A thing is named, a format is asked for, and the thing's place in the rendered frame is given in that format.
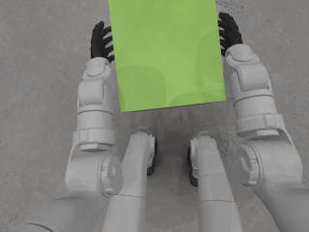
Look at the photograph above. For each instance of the right robot thigh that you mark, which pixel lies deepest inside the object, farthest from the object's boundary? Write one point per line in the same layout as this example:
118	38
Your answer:
217	210

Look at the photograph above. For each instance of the robot right upper arm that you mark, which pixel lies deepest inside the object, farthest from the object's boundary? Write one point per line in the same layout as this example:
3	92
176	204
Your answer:
272	169

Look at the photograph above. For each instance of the robot left foot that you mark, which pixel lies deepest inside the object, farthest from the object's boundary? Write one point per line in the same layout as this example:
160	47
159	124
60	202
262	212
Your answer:
151	169

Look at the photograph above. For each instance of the robot left upper arm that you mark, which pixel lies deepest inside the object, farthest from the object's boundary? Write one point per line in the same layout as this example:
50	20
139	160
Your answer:
91	181

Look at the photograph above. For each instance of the right robot forearm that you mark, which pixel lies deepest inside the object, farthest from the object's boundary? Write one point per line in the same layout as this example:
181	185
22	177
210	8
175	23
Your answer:
253	99

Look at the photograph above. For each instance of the carton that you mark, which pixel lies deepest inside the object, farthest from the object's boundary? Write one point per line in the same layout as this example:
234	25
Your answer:
167	53

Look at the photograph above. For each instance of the robot right hand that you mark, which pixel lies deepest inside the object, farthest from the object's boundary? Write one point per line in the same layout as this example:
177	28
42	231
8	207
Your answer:
230	33

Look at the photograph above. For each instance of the left robot forearm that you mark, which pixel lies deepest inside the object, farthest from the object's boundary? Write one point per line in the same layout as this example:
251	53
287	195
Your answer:
94	129

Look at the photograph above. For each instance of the robot left hand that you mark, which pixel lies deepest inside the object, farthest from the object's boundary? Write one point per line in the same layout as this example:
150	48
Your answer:
98	43

